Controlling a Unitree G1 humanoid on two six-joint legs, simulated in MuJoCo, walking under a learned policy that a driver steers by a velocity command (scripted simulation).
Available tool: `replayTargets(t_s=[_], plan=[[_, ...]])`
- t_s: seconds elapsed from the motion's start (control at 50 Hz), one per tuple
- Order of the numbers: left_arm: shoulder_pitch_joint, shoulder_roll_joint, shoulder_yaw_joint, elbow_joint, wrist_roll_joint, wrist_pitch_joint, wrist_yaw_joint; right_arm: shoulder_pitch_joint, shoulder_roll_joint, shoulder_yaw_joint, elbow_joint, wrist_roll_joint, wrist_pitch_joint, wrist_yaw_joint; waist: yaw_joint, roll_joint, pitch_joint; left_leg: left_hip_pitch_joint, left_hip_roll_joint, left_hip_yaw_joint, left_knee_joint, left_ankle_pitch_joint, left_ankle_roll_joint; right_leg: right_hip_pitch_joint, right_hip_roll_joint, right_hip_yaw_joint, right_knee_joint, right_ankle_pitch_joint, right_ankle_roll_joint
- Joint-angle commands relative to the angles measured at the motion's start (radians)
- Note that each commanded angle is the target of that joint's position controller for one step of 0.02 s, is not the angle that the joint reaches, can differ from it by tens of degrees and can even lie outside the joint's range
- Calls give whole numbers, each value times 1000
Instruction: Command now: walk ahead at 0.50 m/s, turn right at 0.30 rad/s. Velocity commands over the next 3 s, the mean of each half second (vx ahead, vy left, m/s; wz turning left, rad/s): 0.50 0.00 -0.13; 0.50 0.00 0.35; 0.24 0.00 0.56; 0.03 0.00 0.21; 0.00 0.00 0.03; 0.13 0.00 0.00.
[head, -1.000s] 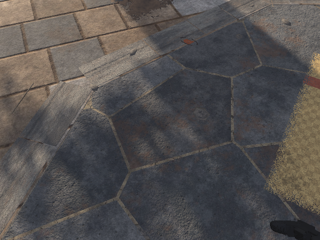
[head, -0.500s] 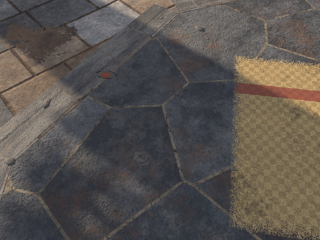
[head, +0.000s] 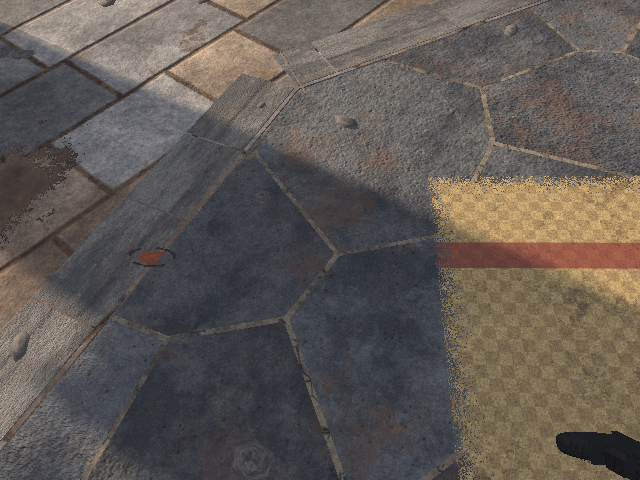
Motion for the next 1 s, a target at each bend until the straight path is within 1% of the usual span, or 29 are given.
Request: replayTargets(t_s=[0.02, 0.04, 0.06, 0.08, 0.1, 0.12, 0.14, 0.16, 0.18, 0.22, 0.28, 0.32, 0.4, 0.48, 0.5, 0.52, 0.54, 0.56, 0.58, 0.6, 0.62, 0.64, 0.66, 0.7, 0.76, 0.8, 0.88, 0.94, 1.0], plan=[[13, 147, 37, -31, 3, 0, 5, 2, -131, -44, -65, 0, -29, 0, -58, -171, -24, 123, -19, 34, -50, -83, 61, 25, -275, 169, 41, 581, -98], [-2, 125, 28, -38, 7, 0, 1, 113, -161, -59, -39, -8, -33, -6, -114, -155, -107, 301, -2, 30, -57, -47, 100, -1, -223, 130, 177, 680, -73], [-10, 93, 11, -62, 22, -1, 0, 276, -210, -71, -23, -21, -33, -12, -183, -73, -259, 574, 146, -131, -15, -31, 170, -137, -162, 71, 437, 529, -39], [148, 22, -9, -58, -4, -14, -3, 384, -277, -95, 27, -18, -21, -4, -135, 239, -375, 920, 350, -577, -80, -225, 343, -520, 3, -25, 786, -32, 44], [126, 95, -3, -45, -12, -22, -3, 389, -184, -72, 32, 16, -17, 3, -159, 190, -321, 911, 374, -721, -175, -454, 330, -667, -36, 26, 900, -204, 46], [3, 148, 12, -64, -17, -26, -5, 329, -133, -56, 23, 19, -12, -1, -177, 86, -167, 783, 337, -581, -196, -480, 287, -718, -81, 18, 930, -125, 45], [-77, 140, 8, -85, -8, -29, -5, 269, -122, -48, 11, 5, -3, -3, -158, 3, -87, 653, 293, -461, -215, -395, 259, -700, -126, -34, 897, -52, 46], [-121, 128, 10, -100, 8, -35, -8, 237, -106, -41, 14, -2, 1, -3, -137, -17, -20, 549, 257, -385, -242, -282, 258, -690, -158, -58, 830, -3, 50], [-114, 116, 12, -100, 13, -36, -12, 225, -92, -34, 15, -11, -1, -4, -110, 12, -19, 495, 227, -328, -259, -194, 247, -639, -189, -66, 780, 33, 52], [-84, 76, 5, -90, 8, -31, -17, 228, -88, -31, 26, -4, -3, -4, -90, 51, -32, 452, 195, -250, -291, -92, 252, -590, -203, -95, 703, 45, 64], [-161, 40, -12, -121, 18, -29, -17, 250, -136, -43, 47, 9, -1, -12, -102, 38, -10, 420, 199, -173, -336, -3, 271, -610, -221, -130, 539, 116, 91], [-223, 27, -19, -133, 17, -34, -22, 263, -153, -47, 57, 12, 7, -17, -121, 29, -4, 413, 177, -114, -349, 6, 253, -588, -217, -144, 406, 241, 96], [-340, 29, -21, -158, 6, -44, -36, 331, -168, -48, 93, 22, 20, -19, -166, 29, 14, 422, 167, -56, -337, 1, 223, -511, -178, -172, 220, 410, 96], [-398, 54, -13, -188, 0, -52, -53, 365, -183, -52, 123, 28, 40, -24, -157, 40, 33, 529, 226, -80, -282, 33, 198, -506, -163, -166, 138, 335, 54], [-380, 67, -7, -186, 2, -55, -54, 367, -188, -54, 128, 29, 46, -27, -139, 42, 26, 539, 232, -91, -247, 82, 188, -459, -154, -168, 118, 305, 41], [-314, 87, 6, -171, 5, -58, -52, 350, -196, -55, 127, 30, 51, -29, -90, 41, -7, 531, 215, -79, -170, 200, 172, -353, -133, -186, 82, 296, 23], [-181, 128, 29, -132, 11, -59, -44, 346, -181, -47, 124, 27, 54, -31, -25, 23, -91, 483, 166, -47, -18, 282, 148, -153, -124, -195, 65, 305, -3], [1, 199, 51, -102, 27, -58, -32, 332, -129, -25, 94, 6, 50, -31, 51, -55, -240, 303, 108, -8, 261, 92, 108, 141, -283, -39, 108, 332, -65], [64, 275, 67, -83, 30, -46, -31, 463, -15, 10, 78, 8, 34, -30, 3, -317, -376, -75, -48, 48, 613, -514, 42, 460, -528, 381, 35, 154, -204], [81, 182, 44, -83, 23, -43, -32, 423, -107, -12, 95, 30, 24, -29, 41, -251, -361, -178, -23, -75, 751, -623, 44, 412, -525, 491, -48, 3, -196], [22, 143, 29, -79, 18, -45, -30, 339, -161, -32, 68, 48, 20, -27, 33, -200, -212, -233, 19, -75, 781, -541, 51, 294, -493, 347, -74, 11, -156], [-45, 119, 19, -81, 21, -48, -31, 291, -154, -32, 57, 43, 22, -29, 3, -154, -137, -208, 60, -50, 750, -457, 48, 168, -452, 231, -101, 85, -133], [-98, 89, 12, -79, 25, -53, -35, 269, -144, -36, 54, 30, 28, -31, -25, -138, -78, -177, 85, -47, 705, -399, 43, 65, -417, 147, -138, 156, -122], [-150, 63, 9, -68, 32, -69, -37, 308, -108, -38, 68, 32, 55, -30, -76, -163, -47, -79, 115, -52, 667, -330, 34, -55, -378, 27, -203, 244, -111], [-160, 83, 20, -37, 33, -87, -33, 284, -74, -37, 54, 28, 81, -32, -96, -123, -5, -105, 122, -60, 617, -251, 17, -103, -379, -90, -254, 358, -119], [-146, 95, 26, -16, 36, -86, -25, 241, -68, -37, 37, 24, 84, -29, -89, -103, 13, -149, 120, -69, 533, -161, 9, -80, -374, -156, -265, 404, -117], [-124, 126, 33, 8, 30, -74, -11, 124, -45, -25, 1, 22, 73, -4, -48, -85, 44, -124, 106, -2, 309, 10, 19, -51, -350, -284, -276, 435, -88], [-67, 150, 41, 38, 20, -57, -6, 21, -34, -17, -47, 22, 71, 14, -7, -68, 77, -150, 97, 44, 207, 6, 41, 35, -379, -326, -259, 460, -82], [-39, 169, 49, 59, 5, -32, -5, -30, -44, -19, -91, 23, 72, 30, -5, -81, 84, -162, 72, 90, 152, -93, 75, 141, -406, -358, -189, 592, -63]])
